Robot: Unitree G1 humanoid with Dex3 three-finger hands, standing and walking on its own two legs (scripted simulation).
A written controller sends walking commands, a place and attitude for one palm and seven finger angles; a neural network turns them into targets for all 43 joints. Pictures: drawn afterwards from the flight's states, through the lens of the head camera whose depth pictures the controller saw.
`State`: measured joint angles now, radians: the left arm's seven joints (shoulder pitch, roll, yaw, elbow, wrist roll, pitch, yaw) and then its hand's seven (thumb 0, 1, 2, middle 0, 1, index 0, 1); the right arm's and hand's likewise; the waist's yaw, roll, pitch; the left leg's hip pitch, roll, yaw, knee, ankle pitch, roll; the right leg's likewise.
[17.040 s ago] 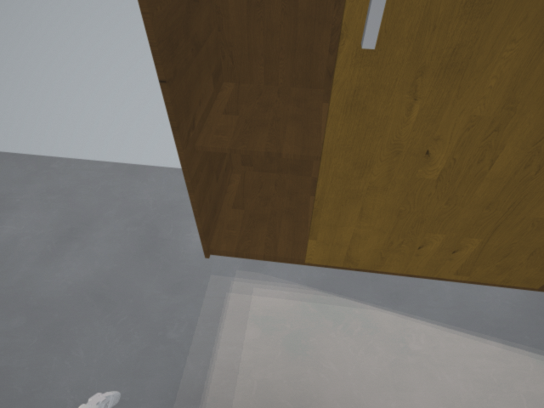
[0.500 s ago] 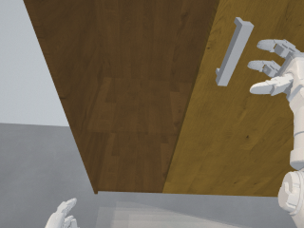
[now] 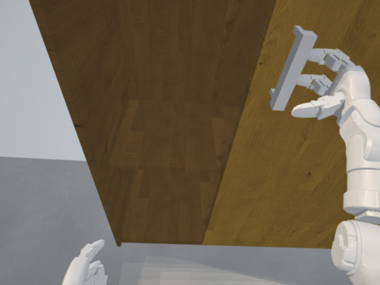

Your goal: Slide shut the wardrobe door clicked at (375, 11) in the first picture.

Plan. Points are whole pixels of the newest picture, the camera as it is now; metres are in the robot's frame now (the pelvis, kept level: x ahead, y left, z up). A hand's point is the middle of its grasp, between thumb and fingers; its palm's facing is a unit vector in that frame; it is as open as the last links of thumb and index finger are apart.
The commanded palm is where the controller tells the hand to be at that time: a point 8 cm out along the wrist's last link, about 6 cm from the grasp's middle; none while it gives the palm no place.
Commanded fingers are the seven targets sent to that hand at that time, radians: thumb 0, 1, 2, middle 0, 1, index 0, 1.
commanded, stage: feel for the door with the fingertips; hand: right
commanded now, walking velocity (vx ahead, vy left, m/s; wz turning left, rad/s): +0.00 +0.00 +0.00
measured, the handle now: (287, 69) +0.47 -0.14 +0.27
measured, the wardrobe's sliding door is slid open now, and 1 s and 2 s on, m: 0.42 0.42 0.42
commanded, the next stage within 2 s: slide the fingers in behind the handle in 0.26 s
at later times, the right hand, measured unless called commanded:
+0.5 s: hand (306, 80) +0.43 -0.17 +0.27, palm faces -0.01 +1.00 -0.04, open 13.8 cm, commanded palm +0.41 -0.22 +0.27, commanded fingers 0.00 0.50 -0.30 0.30 1.20 0.30 1.20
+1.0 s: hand (307, 85) +0.41 -0.17 +0.27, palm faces +0.00 +1.00 -0.03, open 14.0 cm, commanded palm +0.39 -0.22 +0.27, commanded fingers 0.00 0.50 -0.30 0.30 1.20 0.30 1.20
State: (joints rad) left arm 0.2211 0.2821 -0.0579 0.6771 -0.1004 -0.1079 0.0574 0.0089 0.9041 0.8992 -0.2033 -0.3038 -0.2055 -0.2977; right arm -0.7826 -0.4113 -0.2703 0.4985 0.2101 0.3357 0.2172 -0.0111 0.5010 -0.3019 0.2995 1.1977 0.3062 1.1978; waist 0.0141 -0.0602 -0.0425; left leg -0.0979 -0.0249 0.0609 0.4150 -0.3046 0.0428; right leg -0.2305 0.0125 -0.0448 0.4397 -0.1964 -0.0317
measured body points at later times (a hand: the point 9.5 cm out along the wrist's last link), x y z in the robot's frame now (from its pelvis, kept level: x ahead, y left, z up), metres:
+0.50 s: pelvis +0.00 +0.01 +0.00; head -0.02 +0.03 +0.45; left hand +0.11 +0.27 -0.11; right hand +0.43 -0.22 +0.28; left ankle -0.05 +0.09 -0.74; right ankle +0.02 -0.10 -0.74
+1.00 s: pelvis -0.01 +0.01 +0.00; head -0.03 +0.03 +0.45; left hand +0.16 +0.25 -0.09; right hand +0.41 -0.22 +0.28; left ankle -0.05 +0.09 -0.74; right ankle +0.02 -0.10 -0.74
